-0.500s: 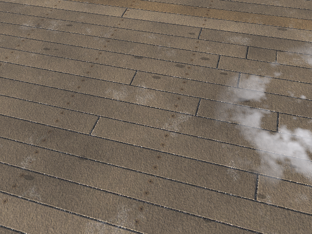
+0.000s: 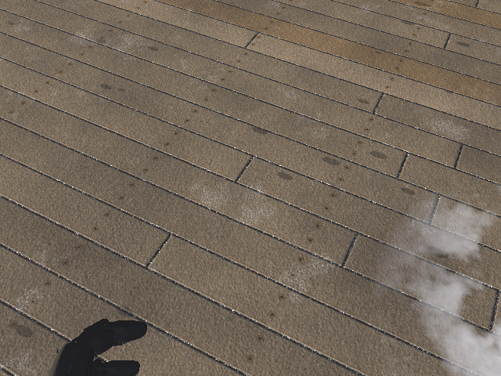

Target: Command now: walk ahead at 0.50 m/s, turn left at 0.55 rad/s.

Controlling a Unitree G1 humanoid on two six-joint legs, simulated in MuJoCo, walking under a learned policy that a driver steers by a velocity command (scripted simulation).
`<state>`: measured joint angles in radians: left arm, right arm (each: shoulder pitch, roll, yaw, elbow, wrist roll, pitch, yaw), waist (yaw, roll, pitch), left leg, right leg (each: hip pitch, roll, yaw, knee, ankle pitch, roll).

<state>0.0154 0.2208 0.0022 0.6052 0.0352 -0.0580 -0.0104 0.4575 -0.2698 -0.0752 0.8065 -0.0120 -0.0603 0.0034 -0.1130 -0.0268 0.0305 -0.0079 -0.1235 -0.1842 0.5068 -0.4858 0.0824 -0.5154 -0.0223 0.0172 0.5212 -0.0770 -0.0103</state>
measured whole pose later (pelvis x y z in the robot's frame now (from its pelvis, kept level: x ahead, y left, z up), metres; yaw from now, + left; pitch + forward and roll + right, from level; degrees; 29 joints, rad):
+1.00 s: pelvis +0.49 +0.01 -0.01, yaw -8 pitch +2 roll +1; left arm 0.07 0.24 0.05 0.73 0.06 -0.04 -0.05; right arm 0.41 -0.23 -0.04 0.88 0.00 -0.06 -0.03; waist -0.04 -0.01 0.06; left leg -0.02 0.06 0.25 0.72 -0.45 -0.01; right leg -0.51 0.04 -0.10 0.59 -0.08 -0.14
